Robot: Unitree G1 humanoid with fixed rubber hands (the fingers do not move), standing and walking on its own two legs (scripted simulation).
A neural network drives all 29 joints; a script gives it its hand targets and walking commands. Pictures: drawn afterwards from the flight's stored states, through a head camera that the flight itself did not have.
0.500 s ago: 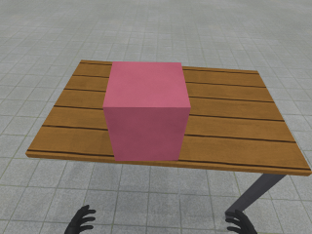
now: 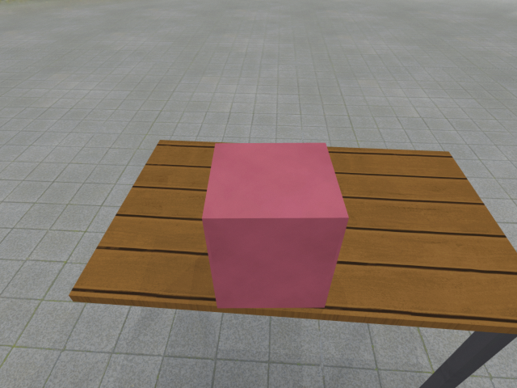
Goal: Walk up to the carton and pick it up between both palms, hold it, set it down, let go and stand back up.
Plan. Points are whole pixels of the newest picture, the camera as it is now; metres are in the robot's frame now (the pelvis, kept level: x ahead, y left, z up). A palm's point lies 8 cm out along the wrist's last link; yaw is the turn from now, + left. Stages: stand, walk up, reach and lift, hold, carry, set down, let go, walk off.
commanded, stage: stand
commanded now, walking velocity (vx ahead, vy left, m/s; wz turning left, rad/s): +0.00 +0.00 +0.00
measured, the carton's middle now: (270, 226) +0.42 +0.00 +0.03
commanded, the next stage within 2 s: none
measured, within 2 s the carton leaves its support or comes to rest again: neither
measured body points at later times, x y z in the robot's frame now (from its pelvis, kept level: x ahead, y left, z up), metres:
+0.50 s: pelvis -0.02 +0.04 +0.00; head -0.05 +0.04 +0.45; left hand -0.08 +0.22 -0.17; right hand -0.07 -0.15 -0.17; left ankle -0.03 +0.08 -0.74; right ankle -0.05 -0.15 -0.74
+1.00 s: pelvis -0.03 +0.03 +0.00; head -0.05 +0.03 +0.45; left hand -0.11 +0.21 -0.16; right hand -0.09 -0.16 -0.17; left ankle -0.03 +0.08 -0.74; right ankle -0.05 -0.15 -0.74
